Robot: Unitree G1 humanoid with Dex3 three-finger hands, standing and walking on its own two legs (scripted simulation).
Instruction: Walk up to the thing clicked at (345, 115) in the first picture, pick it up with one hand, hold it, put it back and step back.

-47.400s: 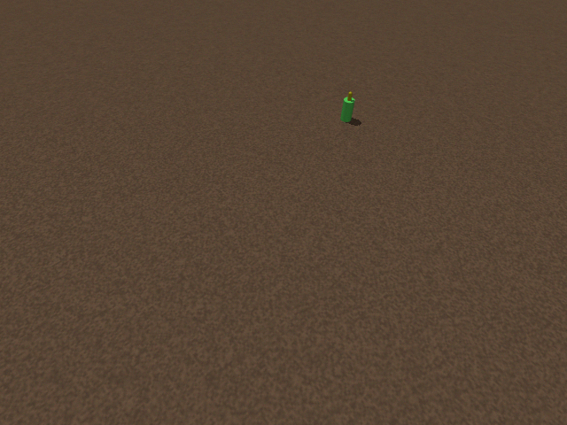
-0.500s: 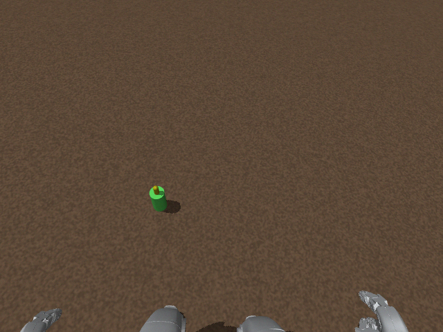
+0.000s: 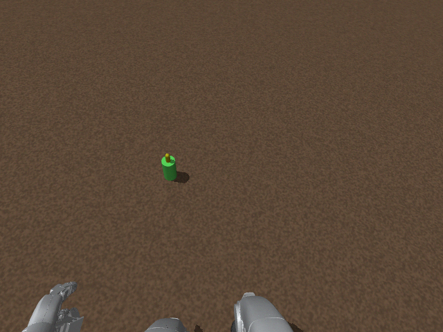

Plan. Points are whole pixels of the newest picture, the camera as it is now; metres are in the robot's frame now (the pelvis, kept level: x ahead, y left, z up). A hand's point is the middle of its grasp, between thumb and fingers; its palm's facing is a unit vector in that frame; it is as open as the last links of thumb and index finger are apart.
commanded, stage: step back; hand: left
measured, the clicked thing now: (168, 165) +0.85 +0.22 -0.66
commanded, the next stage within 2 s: stand in 1.40 s
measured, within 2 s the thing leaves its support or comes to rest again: neither
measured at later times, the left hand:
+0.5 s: hand out of the picture -0.09 +0.24 -0.13, palm faces -0.02 -0.91 -0.42, open 7.4 cm
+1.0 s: hand out of the picture -0.03 +0.20 -0.13, palm faces +0.03 -0.92 -0.39, open 7.4 cm
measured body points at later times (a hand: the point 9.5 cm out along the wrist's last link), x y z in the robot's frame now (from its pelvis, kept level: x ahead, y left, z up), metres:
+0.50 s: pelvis -0.14 -0.03 +0.00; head -0.13 -0.06 +0.45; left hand -0.09 +0.29 -0.10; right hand -0.08 -0.36 -0.13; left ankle -0.13 +0.11 -0.70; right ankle -0.15 -0.16 -0.72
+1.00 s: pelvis -0.12 -0.06 +0.01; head -0.11 -0.08 +0.46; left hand -0.04 +0.25 -0.10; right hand -0.07 -0.38 -0.13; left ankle -0.13 +0.08 -0.69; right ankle -0.08 -0.16 -0.72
